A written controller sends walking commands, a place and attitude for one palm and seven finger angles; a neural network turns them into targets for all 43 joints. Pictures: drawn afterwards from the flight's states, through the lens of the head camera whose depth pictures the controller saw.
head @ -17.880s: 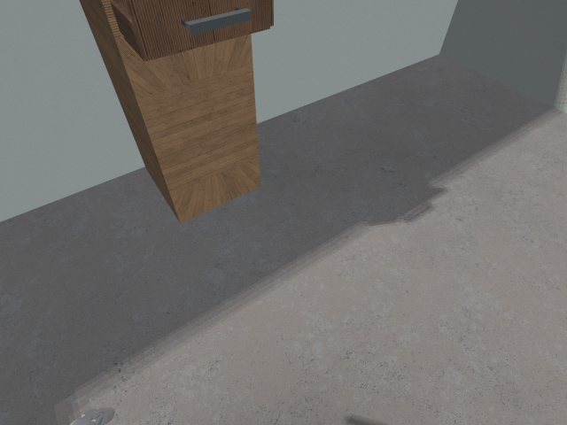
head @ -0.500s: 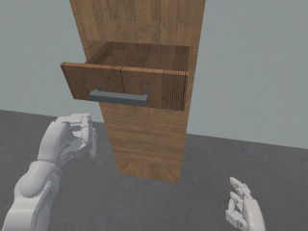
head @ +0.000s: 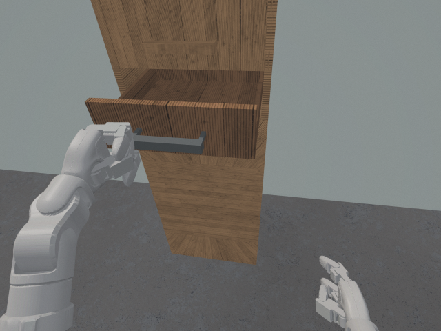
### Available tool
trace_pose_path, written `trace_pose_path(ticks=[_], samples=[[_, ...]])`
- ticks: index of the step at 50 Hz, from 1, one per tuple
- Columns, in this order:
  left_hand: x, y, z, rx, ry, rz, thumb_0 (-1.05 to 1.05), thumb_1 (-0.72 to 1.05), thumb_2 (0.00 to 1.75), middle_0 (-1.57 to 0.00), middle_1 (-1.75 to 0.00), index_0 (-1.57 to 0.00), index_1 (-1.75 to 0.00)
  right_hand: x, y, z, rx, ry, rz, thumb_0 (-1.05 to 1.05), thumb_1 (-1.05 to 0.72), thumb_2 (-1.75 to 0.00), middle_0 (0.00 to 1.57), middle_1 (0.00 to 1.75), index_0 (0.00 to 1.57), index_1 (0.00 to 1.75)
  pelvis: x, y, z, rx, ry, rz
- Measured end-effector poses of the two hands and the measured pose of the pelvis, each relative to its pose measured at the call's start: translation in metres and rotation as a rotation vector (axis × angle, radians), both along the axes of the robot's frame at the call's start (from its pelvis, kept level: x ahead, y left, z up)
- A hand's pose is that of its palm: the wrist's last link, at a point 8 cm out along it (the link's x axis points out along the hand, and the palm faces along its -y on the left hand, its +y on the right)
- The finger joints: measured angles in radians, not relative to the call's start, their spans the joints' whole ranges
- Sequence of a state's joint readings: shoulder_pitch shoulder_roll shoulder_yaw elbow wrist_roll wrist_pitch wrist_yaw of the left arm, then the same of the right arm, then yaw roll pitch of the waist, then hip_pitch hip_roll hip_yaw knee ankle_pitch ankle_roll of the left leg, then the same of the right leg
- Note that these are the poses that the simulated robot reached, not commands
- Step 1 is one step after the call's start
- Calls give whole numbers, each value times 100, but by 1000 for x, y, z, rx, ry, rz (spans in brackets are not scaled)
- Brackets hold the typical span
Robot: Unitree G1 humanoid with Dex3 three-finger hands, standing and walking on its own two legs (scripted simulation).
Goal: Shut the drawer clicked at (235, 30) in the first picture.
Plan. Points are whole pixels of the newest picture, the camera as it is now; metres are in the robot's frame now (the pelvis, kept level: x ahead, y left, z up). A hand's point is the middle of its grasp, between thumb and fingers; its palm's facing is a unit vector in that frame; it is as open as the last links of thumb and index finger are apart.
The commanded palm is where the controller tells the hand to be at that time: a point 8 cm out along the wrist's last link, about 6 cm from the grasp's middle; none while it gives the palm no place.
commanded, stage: raise the hand and make a fist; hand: left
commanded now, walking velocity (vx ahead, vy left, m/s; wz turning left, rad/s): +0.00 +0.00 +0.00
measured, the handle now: (167, 138) +0.47 +0.17 +0.14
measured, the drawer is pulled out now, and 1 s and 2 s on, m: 0.19 0.19 0.18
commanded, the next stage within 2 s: bring the fist close to the handle in 0.16 s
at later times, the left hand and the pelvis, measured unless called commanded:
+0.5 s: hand (136, 164) +0.31 +0.17 +0.20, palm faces -0.03 -1.00 -0.06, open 3.3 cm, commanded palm +0.29 +0.21 +0.21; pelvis +0.00 +0.00 +0.00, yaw +0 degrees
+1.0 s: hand (152, 167) +0.35 +0.17 +0.16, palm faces -0.03 -1.00 -0.03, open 3.3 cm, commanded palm +0.33 +0.21 +0.16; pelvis +0.01 +0.01 +0.00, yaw -1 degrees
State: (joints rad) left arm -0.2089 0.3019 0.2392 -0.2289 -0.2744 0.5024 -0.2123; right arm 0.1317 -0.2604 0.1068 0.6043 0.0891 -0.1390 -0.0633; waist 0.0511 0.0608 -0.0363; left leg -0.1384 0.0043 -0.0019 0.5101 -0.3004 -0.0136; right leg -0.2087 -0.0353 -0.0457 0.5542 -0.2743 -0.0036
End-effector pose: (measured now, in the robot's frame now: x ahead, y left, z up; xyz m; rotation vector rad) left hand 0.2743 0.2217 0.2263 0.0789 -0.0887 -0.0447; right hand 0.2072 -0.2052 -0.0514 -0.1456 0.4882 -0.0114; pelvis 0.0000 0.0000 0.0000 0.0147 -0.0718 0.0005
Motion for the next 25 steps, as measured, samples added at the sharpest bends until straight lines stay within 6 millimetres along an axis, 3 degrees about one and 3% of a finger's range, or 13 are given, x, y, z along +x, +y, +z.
trace_pose_path(ticks=[8, 16, 25], samples=[[-4, 4, 4, 6, -49, 25, 2, 90, 90, -140, -160, -141, -160, -7, -15, 0, -27, 2, -32, 2, -90, -90, 20, 30, 20, 30, -1, -4, 0, -2, -10, -3], [-3, 5, 4, 9, -34, 18, 2, 90, 90, -140, -160, -141, -160, -8, -13, -3, -14, 2, -31, 2, -90, -90, 20, 30, 20, 30, -1, -4, 1, -2, -9, 1], [12, 0, -21, -24, 35, 17, 2, 90, 90, -141, -160, -141, -160, -10, -6, -6, -10, 24, -24, 2, -90, -90, 20, 30, 20, 30, -2, -4, 0, -3, 1, 2]])
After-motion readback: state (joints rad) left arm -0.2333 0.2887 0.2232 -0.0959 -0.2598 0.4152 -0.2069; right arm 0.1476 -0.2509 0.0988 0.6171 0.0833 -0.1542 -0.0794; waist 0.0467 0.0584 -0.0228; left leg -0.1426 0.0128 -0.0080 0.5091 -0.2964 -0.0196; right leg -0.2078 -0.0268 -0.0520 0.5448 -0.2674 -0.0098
